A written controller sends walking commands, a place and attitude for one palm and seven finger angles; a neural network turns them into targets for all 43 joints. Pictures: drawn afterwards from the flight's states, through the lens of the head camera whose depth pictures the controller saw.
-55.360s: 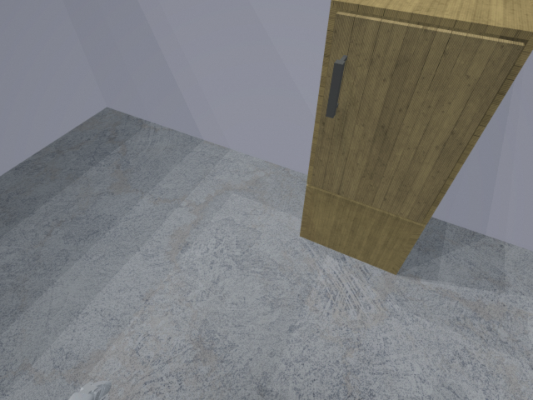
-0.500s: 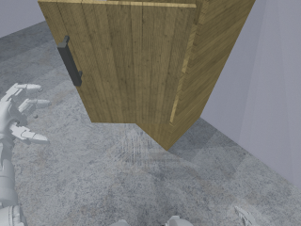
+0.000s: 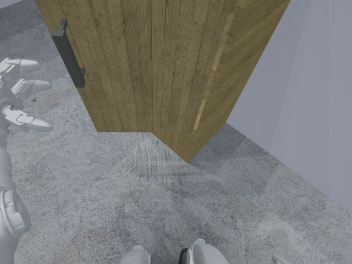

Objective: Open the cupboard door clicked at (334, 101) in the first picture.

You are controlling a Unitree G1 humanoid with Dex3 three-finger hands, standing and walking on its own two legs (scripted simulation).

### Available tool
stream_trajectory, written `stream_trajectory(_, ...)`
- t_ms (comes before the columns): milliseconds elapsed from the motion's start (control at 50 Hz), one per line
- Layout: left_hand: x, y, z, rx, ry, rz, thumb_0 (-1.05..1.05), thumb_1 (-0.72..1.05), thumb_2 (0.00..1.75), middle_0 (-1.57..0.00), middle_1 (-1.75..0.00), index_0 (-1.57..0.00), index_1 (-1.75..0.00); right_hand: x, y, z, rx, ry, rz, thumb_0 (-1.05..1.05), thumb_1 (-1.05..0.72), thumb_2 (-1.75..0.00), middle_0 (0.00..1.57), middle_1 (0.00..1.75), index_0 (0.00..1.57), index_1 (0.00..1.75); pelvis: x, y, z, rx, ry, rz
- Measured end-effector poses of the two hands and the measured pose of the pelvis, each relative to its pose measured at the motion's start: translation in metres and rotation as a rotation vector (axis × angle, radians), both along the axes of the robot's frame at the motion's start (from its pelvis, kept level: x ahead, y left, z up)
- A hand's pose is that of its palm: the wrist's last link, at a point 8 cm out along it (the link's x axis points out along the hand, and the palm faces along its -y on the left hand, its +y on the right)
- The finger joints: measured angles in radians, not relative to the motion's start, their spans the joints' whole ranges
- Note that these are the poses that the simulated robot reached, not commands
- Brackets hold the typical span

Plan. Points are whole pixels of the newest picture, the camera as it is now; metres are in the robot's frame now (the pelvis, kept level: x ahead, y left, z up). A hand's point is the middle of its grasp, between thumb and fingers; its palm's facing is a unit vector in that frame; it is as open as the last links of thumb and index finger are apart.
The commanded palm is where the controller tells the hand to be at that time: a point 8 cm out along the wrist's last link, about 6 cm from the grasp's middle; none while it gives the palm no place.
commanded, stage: move the hooked fingers beside the handle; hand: left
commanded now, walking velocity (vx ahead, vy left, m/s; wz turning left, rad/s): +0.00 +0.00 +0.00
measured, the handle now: (72, 56) +0.58 +0.25 +0.08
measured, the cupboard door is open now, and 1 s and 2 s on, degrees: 44 44 44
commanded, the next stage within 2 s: slide the fingers in behind the handle in 1.38 s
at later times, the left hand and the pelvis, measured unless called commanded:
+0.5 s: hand (40, 70) +0.52 +0.30 +0.09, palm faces +0.01 -1.00 +0.00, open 14.0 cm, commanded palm +0.51 +0.34 +0.08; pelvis +0.01 +0.01 -0.01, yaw -1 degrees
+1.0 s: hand (45, 69) +0.53 +0.29 +0.08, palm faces +0.02 -1.00 -0.01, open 14.0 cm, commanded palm +0.52 +0.33 +0.08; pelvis +0.02 +0.01 -0.01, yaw -2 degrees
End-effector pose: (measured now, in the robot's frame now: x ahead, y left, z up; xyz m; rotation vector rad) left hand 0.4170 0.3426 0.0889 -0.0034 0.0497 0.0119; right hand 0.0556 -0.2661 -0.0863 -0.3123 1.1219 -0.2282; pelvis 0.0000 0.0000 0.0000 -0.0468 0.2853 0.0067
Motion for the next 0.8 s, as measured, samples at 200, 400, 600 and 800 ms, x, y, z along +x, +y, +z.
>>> stream_trajectory(200,0.030,0.000,0.002,-0.006,-0.024,-0.020,-0.01,-0.50,0.30,-0.30,-1.20,-0.30,-1.20,-0.036,0.003,-0.005,-0.016,0.155,-0.050,0.00,-0.90,-0.90,0.20,0.30,0.20,0.30,0.002,0.006,-0.004,-0.014,0.037,0.004)
stream_trajectory(400,0.064,0.003,0.001,0.010,-0.012,-0.006,-0.01,-0.50,0.30,-0.30,-1.20,-0.30,-1.20,-0.064,0.003,-0.001,-0.039,0.251,-0.104,0.00,-0.90,-0.90,0.20,0.30,0.20,0.30,0.005,0.008,-0.008,-0.024,0.081,-0.006)
stream_trajectory(600,0.093,0.009,0.000,0.013,0.022,-0.009,-0.01,-0.50,0.30,-0.30,-1.20,-0.30,-1.20,-0.081,0.006,0.002,-0.053,0.338,-0.132,0.00,-0.90,-0.90,0.20,0.30,0.20,0.30,0.008,0.009,-0.012,-0.039,0.127,-0.003)
stream_trajectory(800,0.101,0.002,-0.001,-0.013,-0.001,-0.023,-0.01,-0.50,0.30,-0.30,-1.20,-0.29,-1.20,-0.083,0.016,0.003,-0.012,0.384,-0.155,0.00,-0.90,-0.90,0.20,0.30,0.20,0.30,0.018,0.010,-0.009,-0.042,0.143,-0.012)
